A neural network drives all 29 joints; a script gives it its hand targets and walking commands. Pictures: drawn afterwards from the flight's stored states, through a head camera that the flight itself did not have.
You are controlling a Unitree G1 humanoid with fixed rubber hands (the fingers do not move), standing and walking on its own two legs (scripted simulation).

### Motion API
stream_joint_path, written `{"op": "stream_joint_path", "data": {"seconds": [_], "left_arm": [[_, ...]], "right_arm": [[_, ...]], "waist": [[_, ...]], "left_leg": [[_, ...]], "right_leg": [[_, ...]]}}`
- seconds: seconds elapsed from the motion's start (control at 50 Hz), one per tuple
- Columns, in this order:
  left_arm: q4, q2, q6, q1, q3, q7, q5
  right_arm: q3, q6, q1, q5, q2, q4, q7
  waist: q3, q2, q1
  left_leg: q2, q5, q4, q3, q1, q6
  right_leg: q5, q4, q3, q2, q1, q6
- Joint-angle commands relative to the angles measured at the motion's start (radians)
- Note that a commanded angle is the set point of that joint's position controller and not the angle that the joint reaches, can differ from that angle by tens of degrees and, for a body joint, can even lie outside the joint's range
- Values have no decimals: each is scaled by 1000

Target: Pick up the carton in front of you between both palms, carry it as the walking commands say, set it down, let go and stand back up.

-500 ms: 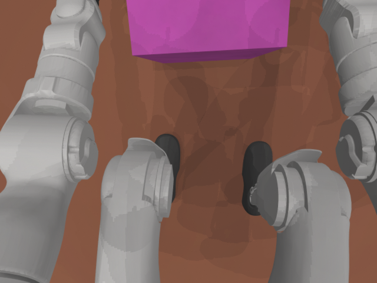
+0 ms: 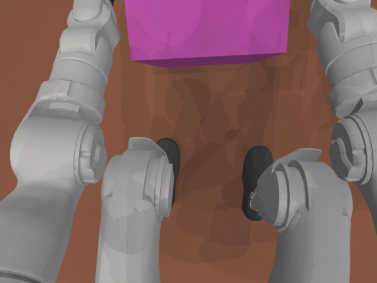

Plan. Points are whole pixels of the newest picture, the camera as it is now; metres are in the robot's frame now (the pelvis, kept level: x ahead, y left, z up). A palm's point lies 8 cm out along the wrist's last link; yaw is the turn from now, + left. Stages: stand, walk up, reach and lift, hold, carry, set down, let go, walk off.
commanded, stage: reach and lift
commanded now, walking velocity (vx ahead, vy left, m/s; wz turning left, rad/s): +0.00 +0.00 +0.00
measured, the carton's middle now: (205, 1) +0.54 +0.04 -0.25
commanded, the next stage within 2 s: none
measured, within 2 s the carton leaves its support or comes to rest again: leaves its support in 0.40 s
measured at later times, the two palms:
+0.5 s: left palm out of the picture +0.54 +0.18 -0.13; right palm out of the picture +0.56 -0.12 -0.14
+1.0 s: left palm out of the picture +0.48 +0.18 +0.06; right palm out of the picture +0.51 -0.12 +0.06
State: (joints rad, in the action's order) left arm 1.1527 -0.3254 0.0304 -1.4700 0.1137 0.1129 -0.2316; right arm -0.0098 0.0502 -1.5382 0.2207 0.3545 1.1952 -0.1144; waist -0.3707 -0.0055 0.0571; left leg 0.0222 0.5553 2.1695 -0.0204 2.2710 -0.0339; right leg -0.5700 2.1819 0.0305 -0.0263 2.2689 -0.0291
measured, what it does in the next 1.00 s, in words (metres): rises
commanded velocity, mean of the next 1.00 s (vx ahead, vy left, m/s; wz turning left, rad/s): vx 0.00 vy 0.00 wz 0.00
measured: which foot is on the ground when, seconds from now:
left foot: down 0.00-1.00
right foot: down 0.00-1.00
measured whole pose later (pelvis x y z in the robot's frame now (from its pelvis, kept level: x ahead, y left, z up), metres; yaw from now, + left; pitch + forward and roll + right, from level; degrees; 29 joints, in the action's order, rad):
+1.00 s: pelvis -0.01 -0.01 +0.11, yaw +0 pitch +43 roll +0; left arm 0.66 -0.01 0.41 -1.07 0.51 0.03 0.23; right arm -0.47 0.39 -1.12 -0.23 0.01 0.72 -0.06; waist 0.14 -0.02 0.04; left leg 0.04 0.46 1.76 -0.05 2.06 -0.04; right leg -0.48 1.77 0.05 -0.07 2.05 -0.04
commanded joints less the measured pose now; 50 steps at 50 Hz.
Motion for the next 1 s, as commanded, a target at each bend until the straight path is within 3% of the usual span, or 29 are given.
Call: {"op": "stream_joint_path", "data": {"seconds": [0.0,0.06,0.12,0.16,0.2,0.26,0.32,0.38,0.46,0.5,0.54,0.64,0.72,0.84,0.98], "left_arm": [[-99,-16,-15,-314,-24,-4,-6],[-111,134,-6,-370,-43,-30,11],[-133,599,27,-559,-134,-145,34],[-170,791,65,-581,-134,-220,72],[-209,880,97,-580,-123,-270,88],[-274,952,126,-585,-140,-310,69],[-380,1015,145,-623,-210,-320,21],[-505,1108,164,-608,-280,-300,-36],[-622,1202,215,-579,-312,-288,-14],[-634,1218,241,-513,-303,-283,31],[-607,1228,263,-441,-272,-284,82],[-417,1244,311,-343,-106,-313,247],[-383,1243,319,-358,-38,-327,307],[-397,1287,342,-350,-34,-341,327],[-480,1369,380,-289,-145,-364,275]], "right_arm": [[18,-16,-322,3,-6,-101,0],[21,-9,-372,-36,-124,-110,16],[90,22,-511,-68,-627,-115,129],[69,53,-506,-108,-820,-134,201],[40,78,-482,-131,-911,-154,245],[54,102,-471,-121,-994,-213,267],[122,116,-510,-70,-1065,-320,273],[208,127,-577,-13,-1135,-492,260],[234,178,-523,-33,-1270,-609,252],[230,207,-448,-53,-1313,-603,254],[199,233,-368,-89,-1346,-548,263],[-15,275,-235,-263,-1330,-335,287],[-109,279,-256,-337,-1299,-311,287],[-80,299,-287,-336,-1342,-361,293],[43,340,-218,-283,-1438,-461,313]], "waist": [[1187,-36,24],[1162,-33,5],[1114,-38,3],[1070,-34,0],[1050,-40,3],[1126,-59,8],[1306,-53,9],[1628,-52,13],[1945,-51,15],[1921,-43,27],[1788,-46,38],[1357,-28,23],[1330,-14,3],[1473,-21,10],[1653,-27,2]], "left_leg": [[19,-301,-168,68,-580,-18],[36,-275,-166,70,-590,-16],[61,-262,-150,74,-558,-5],[75,-238,-135,87,-534,-6],[80,-237,-132,97,-500,0],[83,-285,-121,101,-511,7],[86,-363,-112,105,-602,12],[97,-503,-111,108,-776,5],[114,-618,-141,120,-862,-5],[121,-609,-181,120,-884,-3],[122,-506,-232,122,-799,0],[119,-198,-374,116,-586,11],[125,-130,-449,109,-597,17],[126,-120,-534,115,-709,18],[132,-229,-610,113,-875,12]], "right_leg": [[263,-150,-55,-35,-618,-2],[246,-154,-59,-51,-639,-2],[233,-141,-66,-83,-598,13],[219,-124,-78,-96,-561,16],[220,-118,-91,-101,-528,22],[269,-105,-97,-102,-548,33],[334,-97,-105,-108,-601,36],[446,-96,-121,-116,-734,30],[561,-131,-125,-133,-845,13],[525,-174,-127,-141,-771,1],[431,-230,-118,-145,-698,0],[161,-376,-109,-148,-521,21],[100,-455,-106,-152,-535,33],[86,-545,-109,-155,-660,24],[192,-623,-106,-156,-850,10]]}}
